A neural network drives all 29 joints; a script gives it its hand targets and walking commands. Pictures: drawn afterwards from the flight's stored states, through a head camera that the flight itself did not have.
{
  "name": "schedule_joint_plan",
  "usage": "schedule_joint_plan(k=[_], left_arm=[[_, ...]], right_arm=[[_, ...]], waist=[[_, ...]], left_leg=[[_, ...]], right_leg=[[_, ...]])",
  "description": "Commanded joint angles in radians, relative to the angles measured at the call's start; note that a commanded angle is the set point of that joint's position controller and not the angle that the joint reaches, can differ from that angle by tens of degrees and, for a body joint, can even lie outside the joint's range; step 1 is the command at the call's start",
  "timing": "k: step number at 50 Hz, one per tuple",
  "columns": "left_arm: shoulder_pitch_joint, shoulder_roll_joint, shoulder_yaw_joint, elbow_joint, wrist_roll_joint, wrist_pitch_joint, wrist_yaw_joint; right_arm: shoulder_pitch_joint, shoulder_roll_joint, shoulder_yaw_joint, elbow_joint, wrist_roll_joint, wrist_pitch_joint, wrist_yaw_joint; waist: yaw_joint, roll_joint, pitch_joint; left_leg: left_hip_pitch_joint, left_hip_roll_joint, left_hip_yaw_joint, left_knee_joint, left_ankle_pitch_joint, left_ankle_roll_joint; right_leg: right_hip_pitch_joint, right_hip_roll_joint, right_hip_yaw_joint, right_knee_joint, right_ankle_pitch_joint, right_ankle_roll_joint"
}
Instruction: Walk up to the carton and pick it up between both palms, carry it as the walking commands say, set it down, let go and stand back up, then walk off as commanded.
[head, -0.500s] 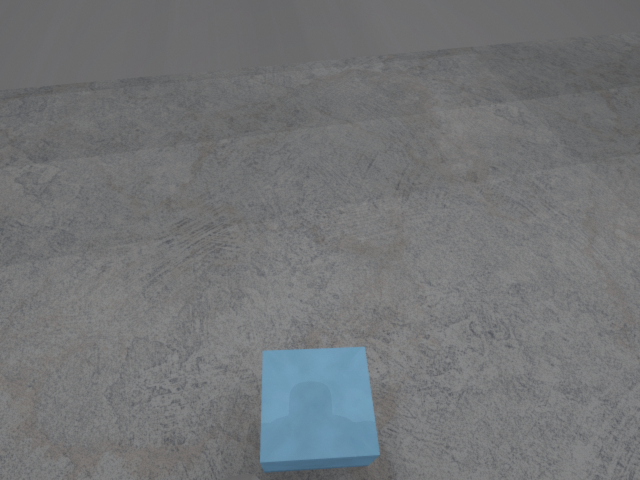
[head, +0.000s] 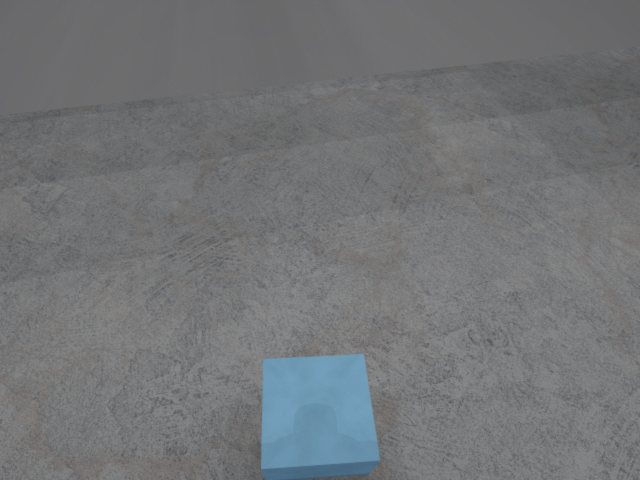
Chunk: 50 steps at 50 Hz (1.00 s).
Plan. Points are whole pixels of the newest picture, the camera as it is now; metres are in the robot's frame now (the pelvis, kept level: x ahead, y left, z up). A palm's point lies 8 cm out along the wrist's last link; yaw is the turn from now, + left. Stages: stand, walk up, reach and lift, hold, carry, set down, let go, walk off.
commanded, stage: stand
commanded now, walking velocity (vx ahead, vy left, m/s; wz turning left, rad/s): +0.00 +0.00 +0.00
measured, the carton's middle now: (316, 416) +0.38 -0.02 -0.68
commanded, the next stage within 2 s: reach and lift in 0.36 s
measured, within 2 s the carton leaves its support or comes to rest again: neither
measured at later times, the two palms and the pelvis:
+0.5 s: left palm out of the picture +0.00 +0.22 -0.17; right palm out of the picture +0.04 -0.23 -0.16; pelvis -0.01 +0.00 -0.02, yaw -1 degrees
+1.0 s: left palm out of the picture +0.15 +0.20 -0.20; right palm out of the picture +0.12 -0.24 -0.18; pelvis -0.06 +0.02 -0.06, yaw -9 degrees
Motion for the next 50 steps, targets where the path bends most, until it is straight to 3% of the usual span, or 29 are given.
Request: schedule_joint_plan(k=[1,18,19,20,21,22,25,28,29,31,33,34,37,39,42,45,47,50], left_arm=[[0.107,0.059,0.004,0.002,-0.001,-0.009,0.003],[0.141,0.037,0.001,0.008,-0.009,-0.009,0.002],[-0.825,0.185,-0.002,-0.65,-0.042,0.029,0.015],[-0.82,0.155,-0.037,-0.626,-0.108,0.108,0.048],[-0.739,0.181,-0.042,-0.609,-0.116,0.183,0.062],[-0.688,0.164,-0.071,-0.623,-0.174,0.242,0.069],[-0.51,0.125,-0.095,-0.622,-0.246,0.417,0.092],[-0.202,0.062,-0.162,-0.565,-0.29,0.609,0.086],[-0.126,0.037,-0.16,-0.512,-0.278,0.649,0.08],[-0.088,0.001,-0.11,-0.44,-0.244,0.656,0.049],[-0.135,0.009,-0.037,-0.434,-0.194,0.617,0.015],[-0.156,0.012,0.003,-0.464,-0.159,0.593,0.011],[-0.307,0.044,0.144,-0.664,-0.031,0.472,0.03],[-0.416,0.049,0.212,-0.788,0.03,0.397,0.046],[-0.399,0.019,0.252,-0.792,0.038,0.361,0.024],[-0.413,0.025,0.237,-0.789,0.015,0.341,0.002],[-0.431,0.027,0.228,-0.803,-0.008,0.361,0.005],[-0.479,0.032,0.224,-0.839,-0.064,0.411,0.013]], right_arm=[[0.062,-0.074,-0.01,-0.021,0.001,-0.013,-0.004],[0.101,-0.061,-0.011,-0.011,-0.002,-0.02,-0.011],[-0.713,-0.145,0.062,-0.505,0.061,0.007,0.002],[-0.687,-0.204,0.008,-0.476,0.091,0.069,-0.022],[-0.644,-0.176,0.023,-0.444,0.083,0.129,-0.024],[-0.656,-0.228,0.021,-0.509,0.125,0.175,-0.031],[-0.482,-0.247,0.094,-0.476,0.193,0.344,-0.043],[-0.241,-0.183,0.128,-0.384,0.262,0.523,-0.02],[-0.173,-0.172,0.125,-0.339,0.249,0.565,-0.002],[-0.13,-0.193,0.091,-0.346,0.164,0.579,0.051],[-0.15,-0.224,0.064,-0.394,0.081,0.558,0.087],[-0.169,-0.235,0.038,-0.426,0.049,0.538,0.091],[-0.294,-0.241,-0.057,-0.577,-0.043,0.437,0.097],[-0.369,-0.215,-0.097,-0.66,-0.068,0.368,0.112],[-0.487,-0.205,-0.117,-0.773,-0.06,0.305,0.139],[-0.55,-0.215,-0.073,-0.846,-0.007,0.291,0.163],[-0.558,-0.233,-0.051,-0.85,0.021,0.319,0.175],[-0.596,-0.277,-0.053,-0.851,0.037,0.374,0.184]], waist=[[-0.002,0.007,0.062],[0.002,0.01,0.058],[0.023,0.059,-0.076],[-0.011,-0.038,-0.143],[-0.04,-0.025,-0.15],[-0.066,0.044,-0.191],[-0.058,-0.012,-0.328],[0.009,-0.002,-0.446],[0.01,-0.003,-0.457],[-0.001,-0.026,-0.409],[0.003,-0.042,-0.36],[0.009,-0.022,-0.366],[0.033,0.048,-0.407],[0.047,0.053,-0.46],[0.059,0.05,-0.585],[0.102,-0.033,-0.671],[0.117,-0.08,-0.694],[0.11,-0.135,-0.657]], left_leg=[[0.128,0.099,-0.134,-0.069,0.005,0.013],[0.106,0.106,-0.138,-0.059,0.031,0.018],[-0.14,-0.003,-0.154,0.114,-0.281,0.048],[0.045,0.028,-0.094,0.208,-0.288,-0.019],[0.093,0.053,-0.097,0.182,-0.256,0.01],[0.09,0.043,-0.073,0.187,-0.237,0.029],[0.103,0.022,-0.107,0.268,-0.071,0.062],[0.217,0.002,-0.142,0.345,0.383,0.083],[0.259,0.0,-0.161,0.364,0.551,0.09],[0.307,0.015,-0.204,0.366,0.709,0.087],[0.265,0.026,-0.216,0.341,0.659,0.072],[0.232,0.019,-0.209,0.331,0.642,0.069],[0.16,0.019,-0.209,0.356,0.647,0.04],[0.068,0.014,-0.204,0.403,0.597,0.024],[0.0,-0.015,-0.18,0.463,0.549,0.006],[-0.039,-0.031,-0.142,0.521,0.446,-0.011],[-0.062,-0.044,-0.11,0.519,0.324,-0.017],[-0.081,-0.049,-0.076,0.502,0.109,-0.015]], right_leg=[[-0.246,-0.082,0.061,-0.122,0.069,-0.014],[-0.247,-0.078,0.052,-0.101,0.096,-0.011],[-0.77,-0.009,0.101,0.146,-0.206,-0.096],[-0.852,-0.035,0.01,0.148,-0.127,-0.082],[-0.896,-0.037,-0.003,0.159,-0.196,-0.099],[-0.909,-0.04,0.028,0.149,-0.205,-0.133],[-0.924,-0.032,0.027,0.205,-0.068,-0.117],[-0.995,0.026,0.063,0.247,0.17,-0.116],[-1.003,0.044,0.087,0.253,0.245,-0.107],[-1.046,0.058,0.128,0.238,0.267,-0.096],[-1.011,0.058,0.149,0.207,0.273,-0.094],[-0.984,0.064,0.152,0.199,0.292,-0.093],[-1.006,0.068,0.158,0.226,0.295,-0.086],[-1.039,0.061,0.151,0.284,0.299,-0.075],[-1.089,0.063,0.113,0.352,0.315,-0.039],[-1.077,0.078,0.09,0.414,0.268,-0.018],[-1.063,0.084,0.076,0.435,0.187,-0.014],[-1.13,0.08,0.067,0.431,-0.043,-0.019]])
